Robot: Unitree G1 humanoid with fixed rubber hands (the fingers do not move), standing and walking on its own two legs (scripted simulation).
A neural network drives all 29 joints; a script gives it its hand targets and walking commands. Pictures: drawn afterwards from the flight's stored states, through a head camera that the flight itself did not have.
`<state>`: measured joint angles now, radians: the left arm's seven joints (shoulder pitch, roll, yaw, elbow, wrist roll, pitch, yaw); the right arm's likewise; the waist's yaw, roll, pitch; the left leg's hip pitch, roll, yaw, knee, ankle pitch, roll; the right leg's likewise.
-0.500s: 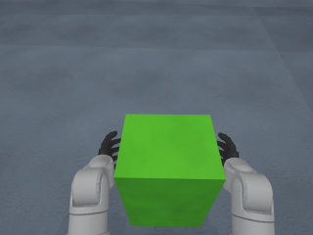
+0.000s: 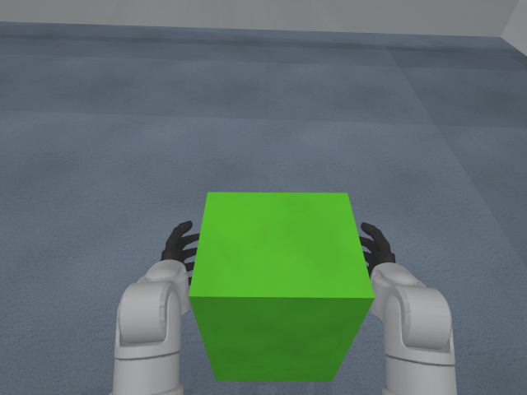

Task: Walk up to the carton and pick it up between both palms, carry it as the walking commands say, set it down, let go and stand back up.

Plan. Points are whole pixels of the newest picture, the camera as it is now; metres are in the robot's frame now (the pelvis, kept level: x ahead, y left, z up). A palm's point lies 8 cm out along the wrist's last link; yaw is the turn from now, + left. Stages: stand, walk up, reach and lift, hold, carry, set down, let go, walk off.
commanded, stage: carry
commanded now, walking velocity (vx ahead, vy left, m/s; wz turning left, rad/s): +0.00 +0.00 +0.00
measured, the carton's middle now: (275, 295) +0.28 +0.00 +0.02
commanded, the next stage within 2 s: none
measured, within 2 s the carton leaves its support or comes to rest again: neither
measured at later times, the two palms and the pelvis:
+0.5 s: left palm (195, 280) +0.26 +0.12 +0.09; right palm (410, 292) +0.26 -0.17 +0.09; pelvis -0.01 -0.02 +0.00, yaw -1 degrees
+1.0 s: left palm (200, 312) +0.22 +0.10 +0.09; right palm (434, 321) +0.21 -0.19 +0.10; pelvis -0.05 -0.04 +0.00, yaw -1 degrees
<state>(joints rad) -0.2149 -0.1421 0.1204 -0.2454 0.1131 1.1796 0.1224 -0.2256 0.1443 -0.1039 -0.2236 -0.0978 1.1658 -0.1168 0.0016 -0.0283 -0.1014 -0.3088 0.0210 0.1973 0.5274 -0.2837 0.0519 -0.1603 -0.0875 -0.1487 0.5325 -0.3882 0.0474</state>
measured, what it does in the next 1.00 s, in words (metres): shifts its weight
